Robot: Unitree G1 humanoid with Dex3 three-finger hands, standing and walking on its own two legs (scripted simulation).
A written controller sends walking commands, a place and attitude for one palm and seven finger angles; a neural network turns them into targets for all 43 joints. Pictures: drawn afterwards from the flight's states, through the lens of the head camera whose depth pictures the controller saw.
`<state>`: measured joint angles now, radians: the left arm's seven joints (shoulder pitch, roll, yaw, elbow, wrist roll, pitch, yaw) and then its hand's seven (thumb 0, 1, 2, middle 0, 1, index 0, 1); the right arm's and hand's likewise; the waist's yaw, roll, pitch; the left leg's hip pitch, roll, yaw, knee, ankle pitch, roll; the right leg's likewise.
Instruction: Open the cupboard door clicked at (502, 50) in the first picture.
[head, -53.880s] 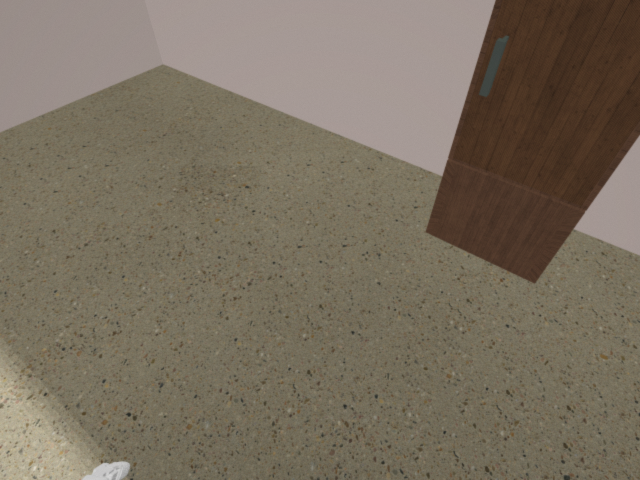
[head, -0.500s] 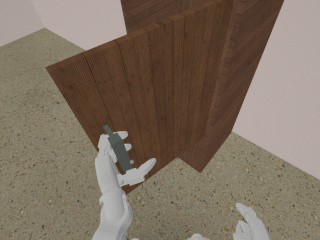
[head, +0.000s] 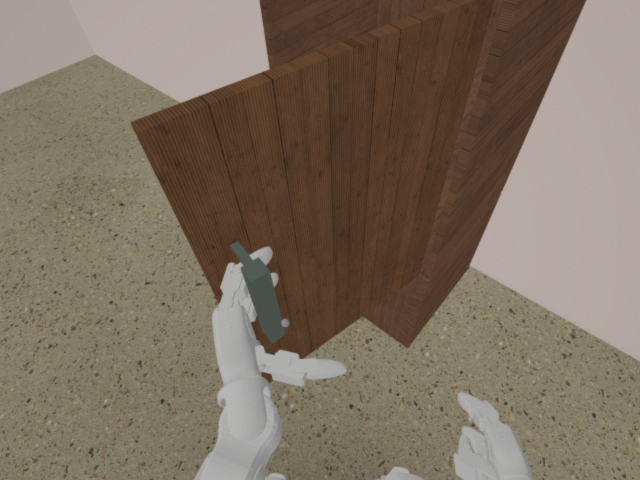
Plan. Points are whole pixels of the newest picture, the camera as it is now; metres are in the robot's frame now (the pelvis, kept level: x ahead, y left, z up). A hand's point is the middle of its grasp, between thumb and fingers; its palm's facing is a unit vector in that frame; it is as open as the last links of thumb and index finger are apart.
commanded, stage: slide the hand sideways off the handle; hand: left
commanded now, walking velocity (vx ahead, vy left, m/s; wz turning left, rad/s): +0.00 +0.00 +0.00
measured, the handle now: (257, 293) +0.33 +0.10 +0.06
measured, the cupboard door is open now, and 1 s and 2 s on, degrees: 78 79 79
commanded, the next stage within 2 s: draw the hand back to the body in 1.20 s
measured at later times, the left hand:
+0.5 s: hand (275, 351) +0.25 +0.07 +0.06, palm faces -0.14 -0.99 +0.00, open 16.1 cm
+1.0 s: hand (231, 384) +0.22 +0.11 +0.06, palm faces -0.08 -1.00 -0.04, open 16.0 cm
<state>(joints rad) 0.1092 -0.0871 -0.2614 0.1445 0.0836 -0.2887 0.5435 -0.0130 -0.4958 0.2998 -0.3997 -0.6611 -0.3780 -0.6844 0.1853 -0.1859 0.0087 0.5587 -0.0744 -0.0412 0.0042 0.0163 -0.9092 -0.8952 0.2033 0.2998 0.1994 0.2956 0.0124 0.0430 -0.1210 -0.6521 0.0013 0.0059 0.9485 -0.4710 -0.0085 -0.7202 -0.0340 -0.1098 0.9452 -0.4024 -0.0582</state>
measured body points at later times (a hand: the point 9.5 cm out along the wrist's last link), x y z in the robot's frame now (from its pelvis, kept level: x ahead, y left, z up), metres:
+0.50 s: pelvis +0.00 +0.02 -0.01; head +0.04 +0.01 +0.44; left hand +0.26 +0.12 +0.07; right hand +0.17 -0.20 -0.09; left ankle +0.00 +0.13 -0.68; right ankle +0.04 -0.08 -0.68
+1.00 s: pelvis +0.02 +0.01 -0.02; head +0.07 -0.01 +0.43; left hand +0.22 +0.17 +0.06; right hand +0.20 -0.21 -0.09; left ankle +0.00 +0.13 -0.68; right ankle +0.04 -0.09 -0.68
